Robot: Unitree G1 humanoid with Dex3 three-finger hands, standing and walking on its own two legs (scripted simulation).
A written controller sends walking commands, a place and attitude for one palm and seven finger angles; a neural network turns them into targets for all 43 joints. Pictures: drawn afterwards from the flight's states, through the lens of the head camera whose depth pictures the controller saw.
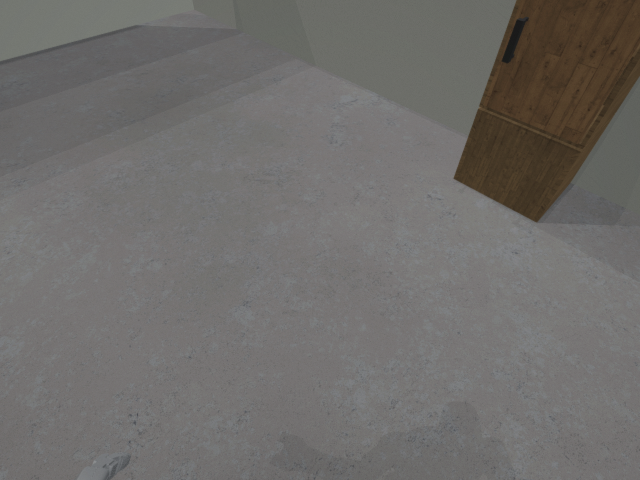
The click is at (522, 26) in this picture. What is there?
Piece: cupboard door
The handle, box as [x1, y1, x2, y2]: [502, 17, 528, 62]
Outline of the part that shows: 528,17 522,19 519,18 516,20 502,61 508,62 513,56 514,48 524,22 527,20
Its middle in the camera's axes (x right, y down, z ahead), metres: +0.70 -0.72 +1.39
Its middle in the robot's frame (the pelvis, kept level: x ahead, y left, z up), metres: +1.54 -0.64 -0.06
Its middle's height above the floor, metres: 0.71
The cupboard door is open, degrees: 0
